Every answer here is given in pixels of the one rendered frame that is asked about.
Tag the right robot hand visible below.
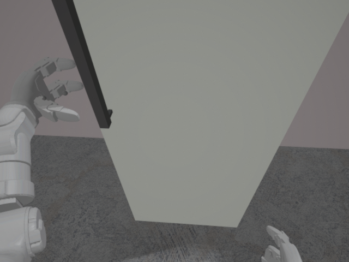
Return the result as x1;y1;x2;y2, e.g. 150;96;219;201
261;225;302;262

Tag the left robot upper arm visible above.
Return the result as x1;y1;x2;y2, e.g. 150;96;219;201
0;206;46;262

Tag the fridge door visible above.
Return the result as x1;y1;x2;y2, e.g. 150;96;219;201
73;0;349;228

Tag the handle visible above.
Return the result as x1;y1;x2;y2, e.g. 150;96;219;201
52;0;113;129

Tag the left robot hand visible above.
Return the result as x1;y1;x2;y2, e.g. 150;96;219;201
10;57;84;122

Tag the robot left forearm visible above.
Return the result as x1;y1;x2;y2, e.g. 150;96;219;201
0;101;39;213

